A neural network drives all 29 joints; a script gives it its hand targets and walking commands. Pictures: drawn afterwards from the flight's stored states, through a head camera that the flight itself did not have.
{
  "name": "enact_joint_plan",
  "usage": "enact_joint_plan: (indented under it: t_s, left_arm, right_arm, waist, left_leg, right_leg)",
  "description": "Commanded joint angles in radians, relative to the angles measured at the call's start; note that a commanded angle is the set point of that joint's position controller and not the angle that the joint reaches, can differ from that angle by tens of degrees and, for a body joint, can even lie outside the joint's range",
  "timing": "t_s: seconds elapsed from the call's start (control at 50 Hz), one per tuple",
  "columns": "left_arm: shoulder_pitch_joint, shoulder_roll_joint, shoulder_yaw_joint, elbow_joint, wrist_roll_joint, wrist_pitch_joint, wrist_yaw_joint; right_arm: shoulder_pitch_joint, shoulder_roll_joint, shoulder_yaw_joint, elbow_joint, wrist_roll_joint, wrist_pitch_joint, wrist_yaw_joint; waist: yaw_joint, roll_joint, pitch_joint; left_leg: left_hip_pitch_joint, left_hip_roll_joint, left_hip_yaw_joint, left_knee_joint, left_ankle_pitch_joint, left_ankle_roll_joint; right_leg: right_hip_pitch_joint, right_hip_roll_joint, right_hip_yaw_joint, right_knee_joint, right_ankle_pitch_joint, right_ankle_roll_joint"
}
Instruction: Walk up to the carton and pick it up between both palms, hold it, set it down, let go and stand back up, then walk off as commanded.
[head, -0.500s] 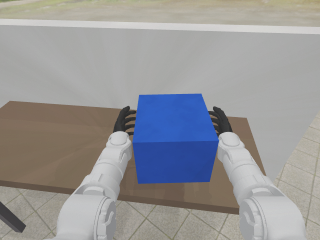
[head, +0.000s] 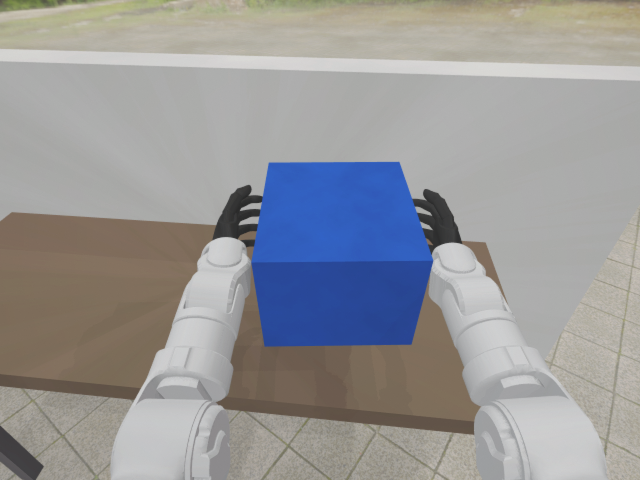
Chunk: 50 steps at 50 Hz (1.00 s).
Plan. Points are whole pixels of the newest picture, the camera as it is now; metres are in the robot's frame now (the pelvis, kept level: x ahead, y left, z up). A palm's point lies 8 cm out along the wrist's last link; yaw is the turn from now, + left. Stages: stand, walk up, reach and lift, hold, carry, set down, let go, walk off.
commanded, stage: reach and lift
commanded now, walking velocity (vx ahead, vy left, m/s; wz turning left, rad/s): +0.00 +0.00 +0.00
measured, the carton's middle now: (336, 248) +0.41 +0.00 +0.14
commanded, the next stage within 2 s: hold in 0.92 s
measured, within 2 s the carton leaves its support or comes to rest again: neither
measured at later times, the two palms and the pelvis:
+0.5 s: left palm (228, 243) +0.39 +0.14 +0.16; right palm (443, 252) +0.38 -0.14 +0.15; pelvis +0.00 +0.00 +0.00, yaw +0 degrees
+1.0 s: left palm (216, 229) +0.38 +0.15 +0.20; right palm (442, 241) +0.37 -0.13 +0.18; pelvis -0.01 +0.00 +0.00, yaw +0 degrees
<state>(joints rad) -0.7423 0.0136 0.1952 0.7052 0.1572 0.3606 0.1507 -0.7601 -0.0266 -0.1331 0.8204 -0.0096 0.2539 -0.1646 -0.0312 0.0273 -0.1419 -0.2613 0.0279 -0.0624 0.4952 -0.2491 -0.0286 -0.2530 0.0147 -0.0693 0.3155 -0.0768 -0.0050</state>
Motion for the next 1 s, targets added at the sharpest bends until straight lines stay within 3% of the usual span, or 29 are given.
enact_joint_plan:
  t_s: [0.0, 0.04, 0.08, 0.1, 0.12, 0.14, 0.22, 0.24, 0.28, 0.32, 0.38, 0.4, 0.44, 0.46, 0.48, 0.52, 0.56, 0.58, 0.6, 0.66, 0.68, 0.72, 0.76, 0.82, 0.88, 0.9, 0.94, 0.96, 0.98]
  left_arm:
    - [-0.675, -0.803, -0.277, -0.181, -0.061, -0.018, -0.227]
    - [-0.673, -0.798, -0.257, -0.136, -0.058, -0.002, -0.229]
    - [-0.713, -0.802, -0.288, -0.182, -0.087, -0.017, -0.221]
    - [-0.758, -0.831, -0.332, -0.205, -0.093, -0.020, -0.210]
    - [-0.765, -0.820, -0.326, -0.234, -0.094, -0.027, -0.209]
    - [-0.782, -0.815, -0.328, -0.230, -0.112, -0.023, -0.215]
    - [-0.740, -0.793, -0.298, -0.164, -0.077, -0.004, -0.217]
    - [-0.721, -0.766, -0.259, -0.147, -0.076, 0.005, -0.222]
    - [-0.733, -0.785, -0.289, -0.189, -0.089, 0.000, -0.218]
    - [-0.791, -0.743, -0.246, -0.177, -0.094, 0.000, -0.218]
    - [-0.794, -0.750, -0.297, -0.248, -0.111, 0.001, -0.211]
    - [-0.765, -0.772, -0.317, -0.258, -0.108, 0.002, -0.208]
    - [-0.742, -0.765, -0.307, -0.232, -0.104, 0.012, -0.210]
    - [-0.721, -0.748, -0.266, -0.175, -0.077, 0.024, -0.211]
    - [-0.729, -0.759, -0.289, -0.239, -0.085, 0.032, -0.218]
    - [-0.761, -0.736, -0.248, -0.209, -0.061, 0.044, -0.225]
    - [-0.699, -0.747, -0.252, -0.208, -0.059, 0.060, -0.230]
    - [-0.692, -0.742, -0.295, -0.300, -0.082, 0.051, -0.230]
    - [-0.740, -0.761, -0.304, -0.326, -0.107, 0.046, -0.223]
    - [-0.685, -0.803, -0.366, -0.368, -0.112, 0.071, -0.214]
    - [-0.653, -0.809, -0.370, -0.380, -0.096, 0.088, -0.214]
    - [-0.598, -0.770, -0.326, -0.379, -0.067, 0.113, -0.225]
    - [-0.578, -0.745, -0.290, -0.314, -0.027, 0.140, -0.242]
    - [-0.516, -0.709, -0.239, -0.270, 0.005, 0.177, -0.268]
    - [-0.573, -0.748, -0.256, -0.349, -0.013, 0.177, -0.275]
    - [-0.592, -0.760, -0.282, -0.381, -0.017, 0.177, -0.271]
    - [-0.701, -0.747, -0.272, -0.352, -0.043, 0.154, -0.268]
    - [-0.695, -0.778, -0.313, -0.405, -0.064, 0.158, -0.264]
    - [-0.672, -0.767, -0.284, -0.363, -0.033, 0.167, -0.262]
  right_arm:
    - [-0.790, 0.679, 0.226, -0.271, 0.124, -0.056, 0.098]
    - [-0.863, 0.686, 0.237, -0.300, 0.125, -0.058, 0.107]
    - [-0.845, 0.698, 0.228, -0.323, 0.105, -0.069, 0.108]
    - [-0.832, 0.678, 0.219, -0.260, 0.104, -0.065, 0.113]
    - [-0.801, 0.672, 0.200, -0.217, 0.100, -0.066, 0.121]
    - [-0.855, 0.705, 0.226, -0.297, 0.114, -0.077, 0.121]
    - [-0.877, 0.714, 0.227, -0.275, 0.091, -0.068, 0.122]
    - [-0.884, 0.711, 0.250, -0.309, 0.097, -0.068, 0.127]
    - [-0.857, 0.710, 0.240, -0.318, 0.106, -0.065, 0.125]
    - [-0.924, 0.736, 0.259, -0.313, 0.113, -0.051, 0.124]
    - [-0.926, 0.752, 0.293, -0.372, 0.122, -0.062, 0.124]
    - [-0.900, 0.734, 0.289, -0.362, 0.137, -0.060, 0.121]
    - [-0.906, 0.734, 0.313, -0.384, 0.153, -0.051, 0.121]
    - [-0.884, 0.726, 0.298, -0.352, 0.138, -0.041, 0.110]
    - [-0.869, 0.719, 0.297, -0.358, 0.153, -0.039, 0.114]
    - [-0.898, 0.703, 0.274, -0.297, 0.147, -0.033, 0.118]
    - [-0.887, 0.695, 0.288, -0.340, 0.164, -0.035, 0.108]
    - [-0.853, 0.726, 0.320, -0.409, 0.175, -0.042, 0.098]
    - [-0.895, 0.732, 0.352, -0.453, 0.194, -0.040, 0.097]
    - [-0.916, 0.722, 0.411, -0.542, 0.255, -0.036, 0.080]
    - [-0.834, 0.688, 0.396, -0.482, 0.257, -0.017, 0.073]
    - [-0.777, 0.644, 0.385, -0.456, 0.239, 0.007, 0.071]
    - [-0.759, 0.600, 0.329, -0.360, 0.210, 0.020, 0.070]
    - [-0.788, 0.575, 0.311, -0.390, 0.214, 0.023, 0.070]
    - [-0.844, 0.634, 0.347, -0.473, 0.241, 0.015, 0.071]
    - [-0.848, 0.621, 0.346, -0.464, 0.238, 0.010, 0.071]
    - [-0.894, 0.649, 0.323, -0.439, 0.212, 0.006, 0.079]
    - [-0.931, 0.678, 0.354, -0.518, 0.242, -0.011, 0.079]
    - [-0.859, 0.649, 0.325, -0.429, 0.217, 0.010, 0.080]
  waist:
    - [-0.118, -0.022, -0.288]
    - [-0.087, -0.031, -0.283]
    - [-0.107, -0.025, -0.329]
    - [-0.131, 0.029, -0.306]
    - [-0.135, 0.016, -0.319]
    - [-0.116, -0.009, -0.354]
    - [-0.078, -0.007, -0.311]
    - [-0.063, -0.069, -0.326]
    - [-0.096, -0.026, -0.326]
    - [-0.062, -0.072, -0.327]
    - [-0.070, -0.065, -0.378]
    - [-0.079, -0.019, -0.359]
    - [-0.054, -0.045, -0.383]
    - [-0.066, -0.060, -0.329]
    - [-0.071, -0.049, -0.347]
    - [-0.052, -0.020, -0.308]
    - [-0.061, -0.030, -0.308]
    - [-0.079, -0.058, -0.380]
    - [-0.068, -0.055, -0.436]
    - [-0.062, 0.007, -0.494]
    - [-0.087, 0.032, -0.449]
    - [-0.076, -0.021, -0.391]
    - [-0.092, -0.007, -0.283]
    - [-0.080, -0.047, -0.237]
    - [-0.067, -0.061, -0.277]
    - [-0.070, -0.014, -0.293]
    - [-0.075, -0.052, -0.289]
    - [-0.069, -0.023, -0.344]
    - [-0.070, -0.019, -0.286]
  left_leg:
    - [0.041, -0.085, 0.012, -0.189, 0.118, -0.012]
    - [0.004, -0.089, 0.017, -0.206, 0.077, 0.001]
    - [0.035, -0.090, 0.019, -0.189, 0.108, -0.005]
    - [0.049, -0.081, 0.004, -0.194, 0.103, -0.022]
    - [0.064, -0.079, 0.008, -0.197, 0.093, -0.020]
    - [0.060, -0.082, 0.013, -0.190, 0.077, -0.011]
    - [0.010, -0.091, 0.032, -0.207, 0.044, -0.001]
    - [0.020, -0.090, 0.029, -0.205, 0.052, 0.017]
    - [0.016, -0.095, 0.028, -0.199, 0.059, 0.010]
    - [-0.009, -0.095, 0.036, -0.209, 0.012, 0.023]
    - [0.017, -0.100, 0.035, -0.203, 0.069, 0.018]
    - [0.038, -0.089, 0.029, -0.193, 0.129, 0.005]
    - [0.034, -0.089, 0.021, -0.190, 0.127, 0.008]
    - [0.016, -0.100, 0.022, -0.200, 0.097, 0.012]
    - [0.017, -0.090, 0.017, -0.197, 0.109, 0.010]
    - [0.022, -0.089, 0.022, -0.214, 0.060, 0.018]
    - [0.013, -0.097, 0.022, -0.209, 0.108, 0.007]
    - [0.035, -0.094, 0.019, -0.196, 0.162, 0.004]
    - [0.050, -0.103, 0.012, -0.185, 0.191, -0.002]
    - [0.090, -0.100, 0.001, -0.144, 0.340, -0.021]
    - [0.127, -0.087, -0.012, -0.140, 0.385, -0.036]
    - [0.149, -0.081, -0.008, -0.161, 0.359, -0.028]
    - [0.106, -0.084, 0.004, -0.189, 0.257, -0.026]
    - [0.072, -0.085, 0.010, -0.199, 0.192, 0.000]
    - [0.091, -0.081, 0.008, -0.191, 0.223, 0.007]
    - [0.125, -0.088, 0.007, -0.184, 0.260, -0.007]
    - [0.095, -0.085, 0.009, -0.194, 0.149, 0.004]
    - [0.100, -0.081, 0.011, -0.188, 0.195, 0.005]
    - [0.102, -0.078, 0.007, -0.200, 0.160, 0.001]
  right_leg:
    - [0.438, 0.014, 0.035, -0.020, 0.067, 0.024]
    - [0.447, 0.006, 0.036, -0.026, 0.016, 0.025]
    - [0.455, 0.013, 0.032, -0.027, 0.058, 0.020]
    - [0.404, 0.022, 0.014, -0.016, 0.038, 0.008]
    - [0.402, 0.025, 0.017, -0.020, 0.024, 0.008]
    - [0.409, 0.018, 0.023, -0.027, 0.012, 0.017]
    - [0.428, 0.007, 0.033, -0.023, -0.014, 0.027]
    - [0.446, 0.008, 0.029, -0.024, -0.017, 0.032]
    - [0.449, 0.007, 0.028, -0.024, 0.006, 0.028]
    - [0.451, 0.004, 0.038, -0.038, -0.051, 0.033]
    - [0.471, 0.009, 0.025, -0.011, 0.042, 0.041]
    - [0.451, 0.016, 0.022, -0.008, 0.084, 0.033]
    - [0.478, 0.011, 0.037, -0.012, 0.113, 0.038]
    - [0.489, 0.005, 0.040, -0.020, 0.103, 0.038]
    - [0.494, 0.008, 0.044, -0.015, 0.106, 0.036]
    - [0.451, 0.003, 0.036, -0.019, 0.028, 0.035]
    - [0.507, 0.004, 0.039, -0.022, 0.105, 0.035]
    - [0.562, 0.012, 0.034, -0.005, 0.202, 0.042]
    - [0.563, 0.014, 0.034, 0.008, 0.230, 0.044]
    - [0.604, 0.025, 0.046, 0.025, 0.366, 0.039]
    - [0.566, 0.036, 0.036, 0.023, 0.351, 0.032]
    - [0.573, 0.037, 0.030, 0.008, 0.314, 0.034]
    - [0.537, 0.024, 0.031, -0.014, 0.226, 0.032]
    - [0.541, 0.021, 0.035, -0.032, 0.202, 0.029]
    - [0.536, 0.027, 0.030, -0.022, 0.186, 0.033]
    - [0.535, 0.025, 0.019, -0.016, 0.204, 0.030]
    - [0.486, 0.022, 0.017, -0.033, 0.062, 0.024]
    - [0.496, 0.022, 0.020, -0.022, 0.118, 0.028]
    - [0.492, 0.025, 0.018, -0.028, 0.082, 0.018]
